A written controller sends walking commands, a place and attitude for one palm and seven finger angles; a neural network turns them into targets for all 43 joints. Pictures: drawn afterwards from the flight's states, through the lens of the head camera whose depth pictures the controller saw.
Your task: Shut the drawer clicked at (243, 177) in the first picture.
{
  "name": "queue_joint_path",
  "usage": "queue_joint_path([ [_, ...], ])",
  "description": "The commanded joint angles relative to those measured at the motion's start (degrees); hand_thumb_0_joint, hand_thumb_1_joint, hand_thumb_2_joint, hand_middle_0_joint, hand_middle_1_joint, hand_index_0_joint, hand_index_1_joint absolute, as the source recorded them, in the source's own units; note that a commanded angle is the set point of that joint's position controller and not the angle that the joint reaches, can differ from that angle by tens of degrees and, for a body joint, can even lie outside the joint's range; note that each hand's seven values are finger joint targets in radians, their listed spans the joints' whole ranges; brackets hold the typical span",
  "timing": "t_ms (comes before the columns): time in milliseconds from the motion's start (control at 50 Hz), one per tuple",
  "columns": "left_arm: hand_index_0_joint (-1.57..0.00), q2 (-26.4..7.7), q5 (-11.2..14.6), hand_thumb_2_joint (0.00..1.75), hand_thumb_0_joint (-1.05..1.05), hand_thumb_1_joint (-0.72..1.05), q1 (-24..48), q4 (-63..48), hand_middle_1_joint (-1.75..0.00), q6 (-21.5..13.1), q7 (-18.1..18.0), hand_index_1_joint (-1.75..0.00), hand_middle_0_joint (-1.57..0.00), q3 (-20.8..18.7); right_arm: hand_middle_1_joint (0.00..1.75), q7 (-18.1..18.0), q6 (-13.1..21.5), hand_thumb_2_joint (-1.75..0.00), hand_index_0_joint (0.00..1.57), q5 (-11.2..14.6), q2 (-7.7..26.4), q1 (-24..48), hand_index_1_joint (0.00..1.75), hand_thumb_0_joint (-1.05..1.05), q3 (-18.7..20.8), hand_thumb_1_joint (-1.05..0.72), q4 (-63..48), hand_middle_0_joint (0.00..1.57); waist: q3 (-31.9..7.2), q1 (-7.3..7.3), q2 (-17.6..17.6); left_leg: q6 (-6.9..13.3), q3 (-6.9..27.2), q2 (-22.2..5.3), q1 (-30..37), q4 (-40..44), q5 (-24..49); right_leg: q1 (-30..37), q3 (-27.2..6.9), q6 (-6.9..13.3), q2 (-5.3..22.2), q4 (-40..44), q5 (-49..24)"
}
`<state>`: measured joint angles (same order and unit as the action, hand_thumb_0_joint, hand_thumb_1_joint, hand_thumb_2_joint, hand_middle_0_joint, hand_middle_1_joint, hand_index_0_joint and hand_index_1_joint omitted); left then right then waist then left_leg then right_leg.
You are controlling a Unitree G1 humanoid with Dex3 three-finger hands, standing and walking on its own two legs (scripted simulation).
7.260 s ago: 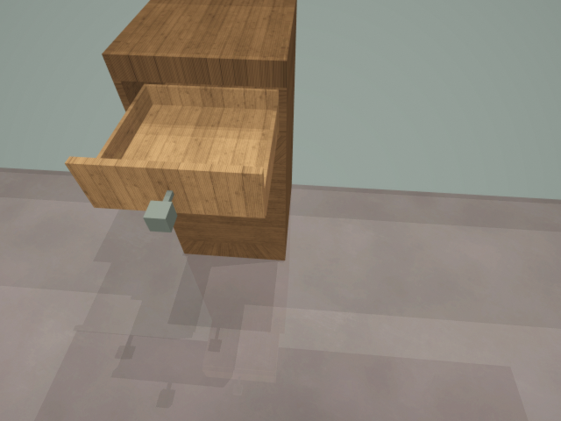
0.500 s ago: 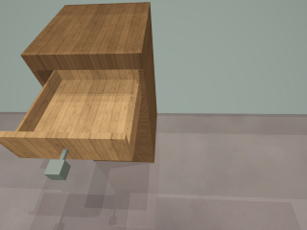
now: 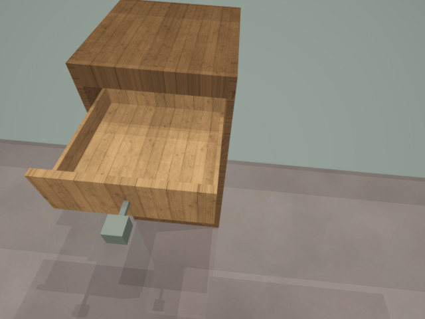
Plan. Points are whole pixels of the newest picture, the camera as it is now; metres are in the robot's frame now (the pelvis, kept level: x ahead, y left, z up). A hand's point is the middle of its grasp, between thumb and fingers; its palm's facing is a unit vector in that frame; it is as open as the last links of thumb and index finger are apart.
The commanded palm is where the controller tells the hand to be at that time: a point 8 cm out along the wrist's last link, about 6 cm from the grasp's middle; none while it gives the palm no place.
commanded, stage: come to a stop and stand still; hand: left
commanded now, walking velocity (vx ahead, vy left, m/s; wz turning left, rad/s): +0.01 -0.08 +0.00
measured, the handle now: (120, 219) +0.30 +0.22 -0.03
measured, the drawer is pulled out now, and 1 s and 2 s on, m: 0.30 0.30 0.30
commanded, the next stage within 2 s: look again from close up in 0.74 s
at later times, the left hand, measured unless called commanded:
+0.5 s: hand out of the picture +0.05 +0.21 -0.17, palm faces -0.02 -0.98 -0.21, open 7.4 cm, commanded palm none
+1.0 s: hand out of the picture +0.06 +0.22 -0.17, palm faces -0.01 -0.98 -0.21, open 7.4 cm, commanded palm none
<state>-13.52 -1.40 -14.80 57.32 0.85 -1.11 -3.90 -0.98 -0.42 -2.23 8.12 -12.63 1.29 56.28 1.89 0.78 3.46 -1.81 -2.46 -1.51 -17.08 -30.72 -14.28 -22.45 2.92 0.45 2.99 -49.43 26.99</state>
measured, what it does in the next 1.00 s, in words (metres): steps on the spot: right foot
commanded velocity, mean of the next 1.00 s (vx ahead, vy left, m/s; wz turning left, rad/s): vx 0.00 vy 0.00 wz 0.00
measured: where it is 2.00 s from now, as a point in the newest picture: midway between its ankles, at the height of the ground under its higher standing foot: outside the picture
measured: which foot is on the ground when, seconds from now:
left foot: down 0.00-1.00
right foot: up 0.00-0.04, down 0.06-1.00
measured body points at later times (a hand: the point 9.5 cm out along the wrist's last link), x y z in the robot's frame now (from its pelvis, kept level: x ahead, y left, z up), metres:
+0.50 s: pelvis +0.03 +0.04 +0.01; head +0.04 +0.03 +0.46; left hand +0.05 +0.26 -0.15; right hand +0.02 -0.18 -0.16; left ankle +0.01 +0.14 -0.73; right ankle +0.00 -0.08 -0.73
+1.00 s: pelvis +0.04 +0.05 +0.01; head +0.05 +0.05 +0.46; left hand +0.06 +0.27 -0.15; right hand +0.05 -0.18 -0.15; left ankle +0.01 +0.14 -0.73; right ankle +0.00 -0.08 -0.73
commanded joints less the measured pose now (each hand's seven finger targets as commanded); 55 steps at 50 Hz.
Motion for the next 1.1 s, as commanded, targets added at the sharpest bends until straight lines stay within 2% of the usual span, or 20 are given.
queue_joint_path([
  [0, -0.20, 1.3, 0.2, 0.90, 0.00, 0.90, -8.9, 1.0, -0.30, -1.6, 0.7, -0.30, -0.20, 1.6, 0.30, -0.6, 0.9, -0.90, 0.20, 0.5, 8.1, -2.0, 0.30, 0.00, 1.4, -0.90, -0.4, 0.20, -1.3, 1.35, -6.8, 7.1, 8.6, -9.1, -4.0, 8.3, -3.9, 14.0, -1.4, 0.0, -1.2, 23.5, -10.1],
  [20, -0.20, -0.8, 0.0, 0.90, 0.00, 0.90, -8.6, 1.2, -0.30, -2.1, 0.3, -0.30, -0.20, 1.6, 0.30, -0.4, 1.0, -0.90, 0.20, 1.1, 5.5, -2.4, 0.30, 0.00, 0.8, -0.90, -0.2, 0.20, 0.7, 1.11, 0.5, 4.4, 4.9, -5.0, -7.0, 4.1, -4.4, 15.2, -9.2, 1.4, 3.0, 29.1, -10.4],
  [40, -0.20, -3.0, 0.2, 0.90, 0.00, 0.90, -8.0, 1.4, -0.30, -2.2, 0.3, -0.30, -0.20, 1.6, 0.30, -0.2, 1.0, -0.90, 0.20, 1.4, 3.9, -2.7, 0.30, 0.00, 0.0, -0.90, -0.3, 0.20, 1.7, 0.25, 4.7, 2.4, 0.4, -1.3, -5.6, 1.0, -6.8, 11.9, -14.3, 3.7, 8.5, 33.0, -10.3],
  [60, -0.20, -3.8, 0.5, 0.90, 0.00, 0.90, -6.8, 1.6, -0.30, -2.7, 0.2, -0.30, -0.20, 1.4, 0.30, -0.3, 0.7, -0.90, 0.20, 1.1, 3.6, -2.4, 0.30, 0.00, -0.1, -0.90, 0.4, 0.20, 1.5, -0.34, 10.5, 1.8, -0.6, -0.7, -2.6, -2.1, -5.1, 8.9, -17.1, 5.1, 9.9, 35.4, -14.1],
  [80, -0.20, -2.9, 0.6, 0.90, 0.00, 0.90, -5.0, 1.7, -0.30, -2.9, 0.1, -0.30, -0.20, 1.6, 0.30, -0.3, 0.6, -0.90, 0.20, 0.9, 4.2, -3.0, 0.30, 0.00, -0.1, -0.90, 1.6, 0.20, 2.1, -0.75, 11.9, 1.8, 0.1, -1.7, -0.7, -3.0, -5.2, 8.0, -15.1, 5.9, 9.5, 35.4, -19.2],
  [120, -0.20, -1.1, 0.7, 0.90, 0.00, 0.90, -3.4, 2.3, -0.30, -3.0, -0.2, -0.30, -0.20, 2.2, 0.30, -0.6, 0.9, -0.90, 0.20, 1.3, 3.0, -6.0, 0.30, 0.00, -0.5, -0.90, 4.4, 0.20, 2.0, -2.37, 4.9, 1.8, 0.5, -2.6, 4.5, 1.6, 1.1, 7.0, -10.4, 6.1, 7.3, 32.6, -24.1],
  [140, -0.20, -1.2, -0.4, 0.90, 0.00, 0.90, -9.1, 4.4, -0.30, -3.8, -3.1, -0.30, -0.20, 1.9, 0.30, -0.3, 1.2, -0.90, 0.20, 1.1, 7.0, -1.7, 0.30, 0.00, 0.3, -0.90, 2.1, 0.20, 2.4, 0.05, -1.2, 0.6, -0.1, -2.2, 2.6, -7.5, -1.2, 8.2, -15.1, 2.3, 8.3, 29.8, -47.0],
  [160, -0.20, -4.6, 0.0, 0.90, 0.00, 0.90, -6.8, 1.3, -0.30, -4.1, -2.8, -0.30, -0.20, 2.1, 0.30, 0.0, 1.0, -0.90, 0.20, 1.5, 3.2, -3.8, 0.30, 0.00, -0.3, -0.90, 0.2, 0.20, -1.6, -1.72, -2.0, 2.0, 1.3, -2.2, -0.7, -8.9, -10.3, 11.0, -14.2, 3.9, 10.2, 30.0, -37.6],
  [180, -0.20, -3.7, 0.0, 0.90, 0.00, 0.90, -4.8, 0.5, -0.30, -4.1, -2.6, -0.30, -0.20, 2.2, 0.30, 0.1, 1.0, -0.90, 0.20, 1.6, 3.2, -5.4, 0.30, 0.00, -0.5, -0.90, 0.4, 0.20, -2.7, -2.63, -2.6, 2.0, 0.8, -2.1, 0.5, -7.1, -10.1, 10.3, -12.3, 6.4, 8.9, 29.5, -31.4],
  [200, -0.20, -3.6, 0.2, 0.90, 0.00, 0.90, -4.1, 0.0, -0.30, -4.4, -2.5, -0.30, -0.20, 2.2, 0.30, 0.2, 1.5, -0.90, 0.20, 1.6, 2.7, -7.1, 0.30, 0.00, -0.6, -0.90, 1.0, 0.20, -2.9, -3.25, -3.1, 1.9, 0.7, -1.6, 1.8, -2.4, -5.8, 11.4, -10.8, 7.0, 7.5, 27.1, -34.4],
  [220, -0.20, -3.1, 0.5, 0.90, 0.00, 0.90, -4.6, 0.4, -0.30, -4.4, -2.3, -0.30, -0.20, 2.5, 0.30, 0.2, 1.7, -0.90, 0.20, 1.5, 2.5, -8.3, 0.30, 0.00, -0.9, -0.90, 1.9, 0.20, -3.6, -2.91, -4.5, 2.0, 0.5, -2.0, 4.7, 2.5, -0.8, 12.1, -9.3, 6.1, 6.2, 24.9, -35.9],
  [240, -0.20, -2.1, 0.8, 0.90, 0.00, 0.90, -5.0, 0.5, -0.30, -4.2, -2.2, -0.30, -0.20, 2.8, 0.30, 0.0, 2.0, -0.90, 0.20, 1.5, 4.1, -9.2, 0.30, 0.00, -0.8, -0.90, 2.3, 0.20, -3.6, -2.73, -5.9, 3.0, 2.8, -3.8, 5.0, 3.1, 4.9, 11.8, -7.8, 4.6, 4.2, 23.3, -32.1],
  [280, -0.20, -1.5, 0.8, 0.90, 0.00, 0.90, -5.6, 0.8, -0.30, -3.3, -1.9, -0.30, -0.20, 3.1, 0.30, -0.4, 2.2, -0.90, 0.20, 1.6, 5.1, -8.0, 0.30, 0.00, -0.9, -0.90, 2.3, 0.20, -2.2, -1.56, -8.3, 3.6, 4.0, -4.9, 3.7, 3.3, 10.5, 12.5, -6.4, 3.5, 2.5, 22.5, -27.2],
  [340, -0.20, -0.7, 0.7, 0.90, 0.00, 0.90, -6.1, 1.2, -0.30, -2.5, -1.7, -0.30, -0.20, 3.5, 0.30, -0.7, 2.0, -0.90, 0.20, 1.5, 6.0, -7.8, 0.30, 0.00, -1.1, -0.90, 2.5, 0.20, 1.7, -1.01, -5.8, 4.3, 4.9, -5.3, 2.1, 5.1, 8.4, 11.6, -5.7, 2.9, 1.2, 23.3, -20.1],
  [400, -0.20, -0.5, 0.8, 0.90, 0.00, 0.90, -5.5, 1.0, -0.30, -2.1, -1.6, -0.30, -0.20, 3.6, 0.30, -0.7, 1.9, -0.90, 0.20, 1.5, 6.1, -7.8, 0.30, 0.00, -1.3, -0.90, 3.0, 0.20, 2.8, -1.13, -3.9, 4.5, 4.9, -4.7, 2.1, 6.5, 5.7, 11.0, -5.9, 2.8, 1.3, 23.9, -17.9],
  [440, -0.20, -0.5, 0.8, 0.90, 0.00, 0.90, -5.6, 0.8, -0.30, -1.8, -1.6, -0.30, -0.20, 3.6, 0.30, -0.7, 2.1, -0.90, 0.20, 1.4, 6.7, -8.0, 0.30, 0.00, -1.2, -0.90, 3.4, 0.20, 2.5, -0.65, -5.5, 5.0, 5.9, -5.4, 2.3, 7.5, 7.9, 11.6, -5.0, 2.3, 0.8, 23.1, -16.6],
  [500, -0.20, -0.6, 0.9, 0.90, 0.00, 0.90, -5.9, 0.9, -0.30, -1.9, -1.6, -0.30, -0.20, 3.5, 0.30, -0.8, 2.3, -0.90, 0.20, 1.5, 6.9, -8.1, 0.30, 0.00, -1.3, -0.90, 3.8, 0.20, 0.5, -0.66, -4.7, 4.9, 5.0, -5.1, 4.7, 6.9, 11.4, 12.3, -5.1, 2.3, 1.4, 22.9, -19.6],
  [620, -0.20, -1.3, 1.0, 0.90, 0.00, 0.90, -5.1, 0.9, -0.30, -1.7, -1.6, -0.30, -0.20, 3.4, 0.30, -1.0, 2.4, -0.90, 0.20, 1.6, 6.9, -8.1, 0.30, 0.00, -1.2, -0.90, 4.4, 0.20, 0.3, -0.75, -3.8, 4.8, 4.8, -4.9, 6.9, 7.1, 17.6, 13.0, -4.9, 1.9, 1.9, 22.3, -24.5],
  [900, -0.20, -1.7, 0.9, 0.90, 0.00, 0.90, -5.2, 1.3, -0.30, -1.3, -1.6, -0.30, -0.20, 3.3, 0.30, -1.0, 2.3, -0.90, 0.20, 1.7, 7.8, -5.9, 0.30, 0.00, -1.3, -0.90, 4.8, 0.20, 0.4, -0.57, -4.7, 4.7, 4.2, -4.7, 9.3, 8.5, 17.0, 12.6, -5.2, 1.4, 2.6, 24.4, -24.0],
  [1080, -0.20, -1.8, 0.8, 0.90, 0.00, 0.90, -5.8, 1.9, -0.30, -1.5, -1.6, -0.30, -0.20, 3.5, 0.30, -0.9, 2.3, -0.90, 0.20, 1.8, 7.8, -5.7, 0.30, 0.00, -1.3, -0.90, 5.4, 0.20, 0.5, -0.65, -3.3, 4.6, 4.1, -4.6, 9.5, 8.9, 14.9, 12.5, -5.5, 1.4, 3.0, 25.8, -24.4],
])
